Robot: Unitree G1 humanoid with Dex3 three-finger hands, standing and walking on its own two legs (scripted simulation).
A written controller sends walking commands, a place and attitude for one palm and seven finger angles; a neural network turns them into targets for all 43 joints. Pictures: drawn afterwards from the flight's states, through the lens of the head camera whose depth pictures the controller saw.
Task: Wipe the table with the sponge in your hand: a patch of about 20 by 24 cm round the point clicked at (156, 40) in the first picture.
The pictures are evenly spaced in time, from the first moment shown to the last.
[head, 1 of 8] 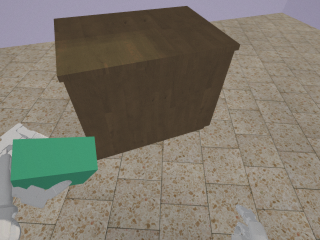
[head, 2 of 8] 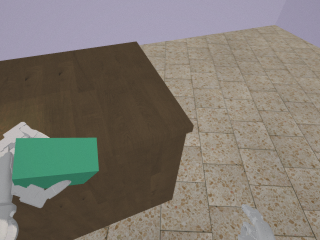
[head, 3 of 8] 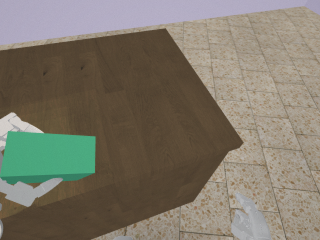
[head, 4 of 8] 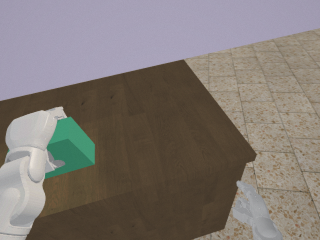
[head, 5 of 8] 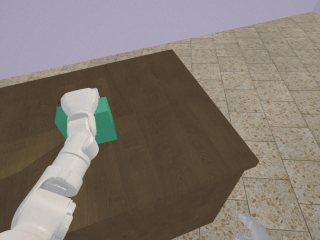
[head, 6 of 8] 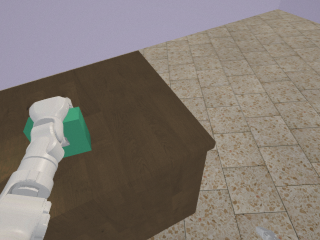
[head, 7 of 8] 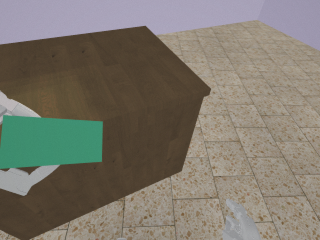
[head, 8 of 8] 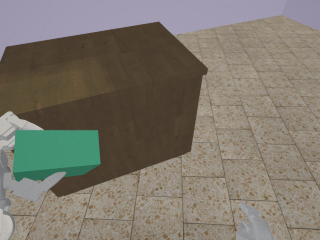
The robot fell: no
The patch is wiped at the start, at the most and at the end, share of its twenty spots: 0.00 1.00 1.00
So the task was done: yes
